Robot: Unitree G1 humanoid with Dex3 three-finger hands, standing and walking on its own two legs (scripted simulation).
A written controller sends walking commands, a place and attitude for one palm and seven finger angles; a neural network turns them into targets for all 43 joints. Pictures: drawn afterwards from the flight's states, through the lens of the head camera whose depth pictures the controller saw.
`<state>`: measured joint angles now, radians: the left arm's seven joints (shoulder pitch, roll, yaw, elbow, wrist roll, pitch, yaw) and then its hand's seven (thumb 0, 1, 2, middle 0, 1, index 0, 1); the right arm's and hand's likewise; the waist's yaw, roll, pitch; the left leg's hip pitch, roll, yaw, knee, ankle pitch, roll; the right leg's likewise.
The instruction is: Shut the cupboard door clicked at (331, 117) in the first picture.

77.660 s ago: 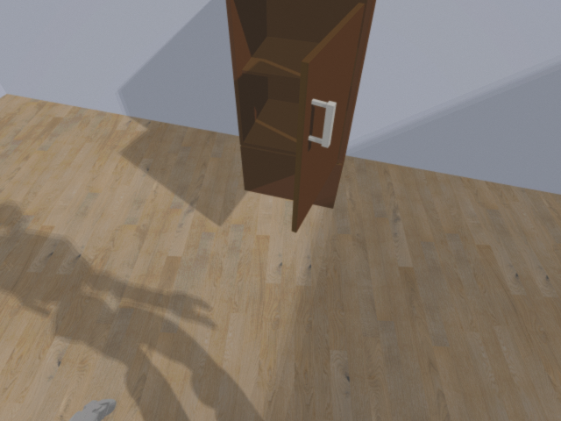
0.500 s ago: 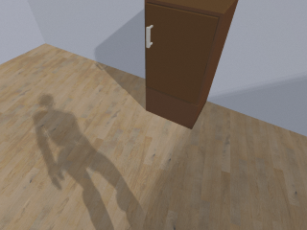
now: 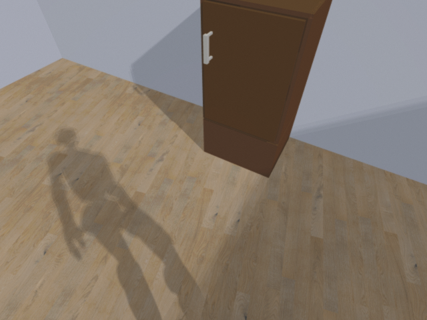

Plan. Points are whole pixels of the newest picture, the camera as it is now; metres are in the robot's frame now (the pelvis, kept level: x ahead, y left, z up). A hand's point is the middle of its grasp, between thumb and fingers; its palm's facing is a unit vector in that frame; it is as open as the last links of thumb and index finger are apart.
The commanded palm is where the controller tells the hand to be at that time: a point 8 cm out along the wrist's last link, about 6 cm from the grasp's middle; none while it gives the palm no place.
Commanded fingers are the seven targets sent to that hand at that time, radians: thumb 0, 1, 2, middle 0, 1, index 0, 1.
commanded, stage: look to check the result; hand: left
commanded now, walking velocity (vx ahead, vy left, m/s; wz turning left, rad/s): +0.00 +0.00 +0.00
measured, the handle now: (208, 47) +1.17 +0.09 -0.04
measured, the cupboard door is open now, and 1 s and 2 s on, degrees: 0 0 0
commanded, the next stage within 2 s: stand and wait in 0.16 s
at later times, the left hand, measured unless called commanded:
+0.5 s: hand out of the picture +0.03 +0.19 -0.17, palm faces +0.02 -0.97 -0.24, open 7.4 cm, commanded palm none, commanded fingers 0.00 0.90 0.90 -0.20 -0.30 -0.20 -0.30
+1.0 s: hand out of the picture +0.06 +0.21 -0.16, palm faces +0.02 -0.96 -0.28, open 7.4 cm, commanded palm none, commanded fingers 0.00 0.90 0.90 -0.20 -0.30 -0.20 -0.30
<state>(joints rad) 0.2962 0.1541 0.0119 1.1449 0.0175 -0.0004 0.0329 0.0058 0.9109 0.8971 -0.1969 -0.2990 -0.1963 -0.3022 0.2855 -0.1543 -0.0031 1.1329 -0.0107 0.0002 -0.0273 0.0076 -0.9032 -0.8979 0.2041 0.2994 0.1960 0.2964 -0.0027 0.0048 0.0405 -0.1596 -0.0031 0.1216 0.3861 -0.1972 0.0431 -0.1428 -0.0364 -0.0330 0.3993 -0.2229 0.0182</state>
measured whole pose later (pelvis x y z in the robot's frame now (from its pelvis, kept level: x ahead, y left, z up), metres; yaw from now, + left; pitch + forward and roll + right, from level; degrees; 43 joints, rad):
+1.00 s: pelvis +0.03 -0.01 +0.00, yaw +1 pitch -2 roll +0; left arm 0.18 0.26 0.01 1.13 0.02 -0.01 0.01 0.01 0.91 0.90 -0.20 -0.30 -0.20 -0.30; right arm 0.16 -0.27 0.00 1.13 -0.01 0.00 -0.01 0.01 -0.90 -0.90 0.21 0.30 0.20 0.30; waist 0.00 0.01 0.04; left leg -0.10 0.01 0.09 0.32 -0.19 0.02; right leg -0.07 -0.02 -0.06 0.32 -0.23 0.00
